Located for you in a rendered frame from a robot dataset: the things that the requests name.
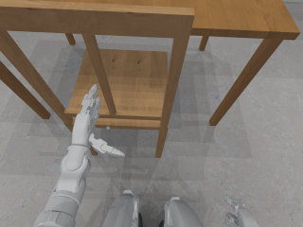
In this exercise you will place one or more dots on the left robot shin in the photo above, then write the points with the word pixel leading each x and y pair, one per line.
pixel 134 222

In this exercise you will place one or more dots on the robot shin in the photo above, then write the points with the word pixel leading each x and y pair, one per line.
pixel 134 222
pixel 172 199

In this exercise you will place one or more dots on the right robot shin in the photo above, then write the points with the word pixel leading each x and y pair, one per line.
pixel 172 199

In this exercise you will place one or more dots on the chair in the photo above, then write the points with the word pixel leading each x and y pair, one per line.
pixel 135 87

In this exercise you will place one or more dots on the table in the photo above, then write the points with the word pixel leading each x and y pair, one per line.
pixel 269 20

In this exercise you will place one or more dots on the robot left hand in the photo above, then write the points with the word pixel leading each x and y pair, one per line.
pixel 85 123

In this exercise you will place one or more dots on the robot right hand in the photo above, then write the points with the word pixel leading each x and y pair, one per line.
pixel 245 217

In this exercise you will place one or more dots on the robot left forearm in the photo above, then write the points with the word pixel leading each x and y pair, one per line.
pixel 65 199

